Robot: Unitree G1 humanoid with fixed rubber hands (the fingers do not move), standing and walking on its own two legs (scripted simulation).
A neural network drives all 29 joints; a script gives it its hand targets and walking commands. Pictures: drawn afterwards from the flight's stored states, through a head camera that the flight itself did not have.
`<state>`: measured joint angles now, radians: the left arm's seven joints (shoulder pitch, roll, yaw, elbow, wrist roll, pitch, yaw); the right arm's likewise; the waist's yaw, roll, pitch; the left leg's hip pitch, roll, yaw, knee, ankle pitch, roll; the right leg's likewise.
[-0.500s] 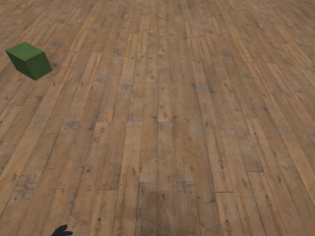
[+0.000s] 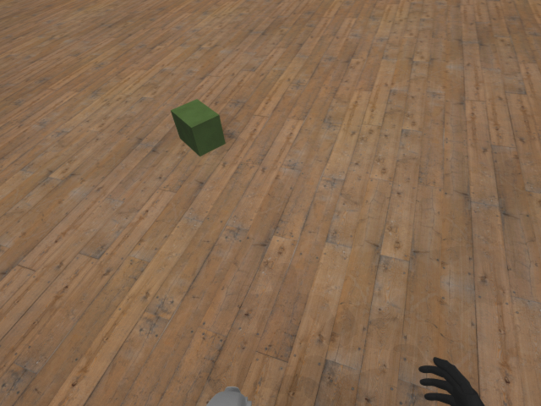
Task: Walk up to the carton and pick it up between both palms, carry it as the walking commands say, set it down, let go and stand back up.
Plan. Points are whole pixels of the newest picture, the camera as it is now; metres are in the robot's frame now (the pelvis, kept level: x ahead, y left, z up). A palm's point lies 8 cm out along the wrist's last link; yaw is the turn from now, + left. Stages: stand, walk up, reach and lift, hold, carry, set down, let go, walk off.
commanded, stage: walk up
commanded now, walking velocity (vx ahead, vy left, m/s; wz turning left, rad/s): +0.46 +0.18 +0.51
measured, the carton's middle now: (198, 127) +1.81 +0.69 -0.67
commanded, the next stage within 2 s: none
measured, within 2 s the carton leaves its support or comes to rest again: neither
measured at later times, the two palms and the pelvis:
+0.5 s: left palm (131, 281) +0.38 +0.35 -0.10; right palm (408, 373) +0.24 -0.18 -0.11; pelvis +0.25 +0.09 +0.00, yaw +12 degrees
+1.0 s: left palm (112, 312) +0.31 +0.36 -0.11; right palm (310, 181) +0.71 -0.02 -0.12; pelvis +0.49 +0.15 +0.00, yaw +18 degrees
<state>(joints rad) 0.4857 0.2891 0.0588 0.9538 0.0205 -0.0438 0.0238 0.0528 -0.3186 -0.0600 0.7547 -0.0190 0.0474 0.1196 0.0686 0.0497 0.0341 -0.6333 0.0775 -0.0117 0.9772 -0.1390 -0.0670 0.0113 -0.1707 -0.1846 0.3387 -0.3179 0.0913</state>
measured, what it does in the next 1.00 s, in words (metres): walks ahead, turning left: left foot, then right foot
